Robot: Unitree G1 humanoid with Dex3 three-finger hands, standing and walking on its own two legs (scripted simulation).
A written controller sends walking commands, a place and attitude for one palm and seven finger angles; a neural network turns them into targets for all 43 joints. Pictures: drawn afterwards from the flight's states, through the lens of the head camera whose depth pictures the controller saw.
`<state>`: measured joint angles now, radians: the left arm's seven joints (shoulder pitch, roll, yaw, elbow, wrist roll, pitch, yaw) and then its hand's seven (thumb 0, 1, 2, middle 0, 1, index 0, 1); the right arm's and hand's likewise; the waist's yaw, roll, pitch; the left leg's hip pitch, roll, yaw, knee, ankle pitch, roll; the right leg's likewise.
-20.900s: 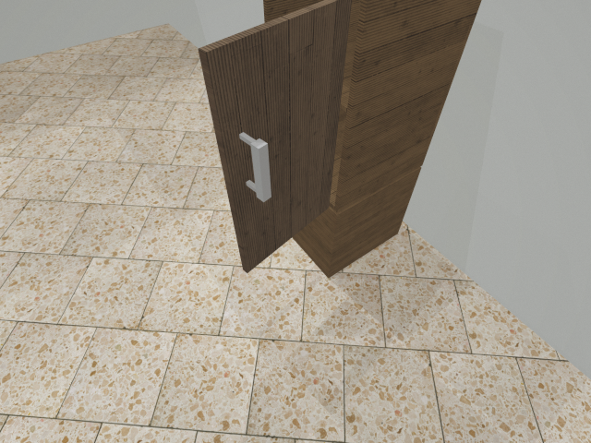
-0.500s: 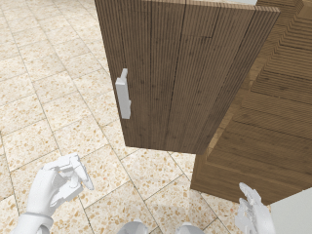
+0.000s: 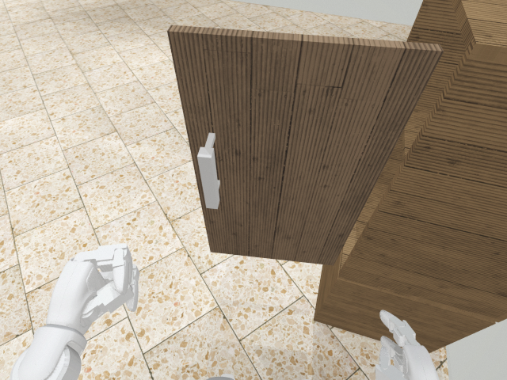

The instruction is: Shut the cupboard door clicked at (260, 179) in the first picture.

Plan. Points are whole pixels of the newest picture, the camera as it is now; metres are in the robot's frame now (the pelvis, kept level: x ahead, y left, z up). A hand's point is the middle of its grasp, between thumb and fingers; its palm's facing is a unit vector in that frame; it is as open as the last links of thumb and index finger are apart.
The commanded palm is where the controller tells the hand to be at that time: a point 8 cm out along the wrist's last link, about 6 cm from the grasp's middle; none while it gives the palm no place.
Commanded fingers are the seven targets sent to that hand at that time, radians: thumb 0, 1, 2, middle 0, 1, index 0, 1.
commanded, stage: raise the hand and make a fist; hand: left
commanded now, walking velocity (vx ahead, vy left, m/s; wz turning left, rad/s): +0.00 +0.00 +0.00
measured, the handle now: (212, 172) +0.44 +0.11 +0.07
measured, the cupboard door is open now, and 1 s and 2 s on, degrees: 100 100 100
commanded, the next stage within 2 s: bring the fist close to the handle in 0.26 s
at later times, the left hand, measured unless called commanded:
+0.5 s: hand (149, 286) +0.23 +0.16 +0.07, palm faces -0.02 -1.00 -0.08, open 3.1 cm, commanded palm +0.22 +0.21 +0.07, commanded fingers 0.00 0.90 0.90 -1.30 -1.50 -1.30 -1.50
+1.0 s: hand (187, 242) +0.31 +0.12 +0.06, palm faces -0.07 -1.00 -0.03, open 3.1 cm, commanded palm +0.30 +0.17 +0.07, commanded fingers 0.00 0.90 0.90 -1.30 -1.50 -1.30 -1.50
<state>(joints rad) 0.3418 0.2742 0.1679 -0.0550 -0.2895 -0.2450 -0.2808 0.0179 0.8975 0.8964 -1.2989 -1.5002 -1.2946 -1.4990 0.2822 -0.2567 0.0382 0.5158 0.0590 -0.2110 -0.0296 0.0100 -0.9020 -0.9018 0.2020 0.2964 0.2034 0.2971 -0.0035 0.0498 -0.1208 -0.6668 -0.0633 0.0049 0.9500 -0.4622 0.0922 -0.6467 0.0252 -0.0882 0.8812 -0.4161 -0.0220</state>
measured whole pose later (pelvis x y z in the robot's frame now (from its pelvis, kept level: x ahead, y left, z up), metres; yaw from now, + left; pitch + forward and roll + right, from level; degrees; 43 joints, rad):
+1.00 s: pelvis +0.02 -0.03 +0.00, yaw -1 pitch +12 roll -1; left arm 0.11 0.23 0.11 0.14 -0.23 -0.24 -0.18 0.02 0.90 0.90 -1.30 -1.50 -1.30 -1.50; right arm 0.27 -0.27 0.02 0.54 0.05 -0.16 -0.02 0.01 -0.90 -0.90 0.20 0.30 0.20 0.30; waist -0.04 0.04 -0.12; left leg -0.65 -0.04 0.01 0.91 -0.47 0.06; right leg -0.65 0.05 -0.08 0.88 -0.44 -0.06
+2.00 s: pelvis +0.00 -0.04 +0.01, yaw -1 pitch +10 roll +0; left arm -0.18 0.20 0.05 0.40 -0.15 -0.30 -0.05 0.02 0.89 0.90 -1.30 -1.50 -1.30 -1.50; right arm 0.25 -0.25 0.02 0.57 0.05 -0.05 0.00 0.01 -0.91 -0.90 0.20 0.30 0.20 0.30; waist -0.05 0.03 -0.10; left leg -0.63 -0.04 0.02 0.89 -0.44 0.05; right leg -0.64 0.05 -0.07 0.87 -0.41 -0.07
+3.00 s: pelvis +0.00 -0.01 -0.01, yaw -2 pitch +18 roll -2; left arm -0.89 0.32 0.15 1.12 -0.15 -0.36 -0.32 0.02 0.90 0.90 -1.30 -1.50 -1.30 -1.50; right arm 0.38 -0.27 0.02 0.65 0.03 0.01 0.02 0.00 -0.91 -0.90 0.20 0.30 0.20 0.30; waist -0.16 0.04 -0.10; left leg -0.84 -0.04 0.03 0.98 -0.46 0.08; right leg -0.84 0.04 -0.07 0.93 -0.41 -0.04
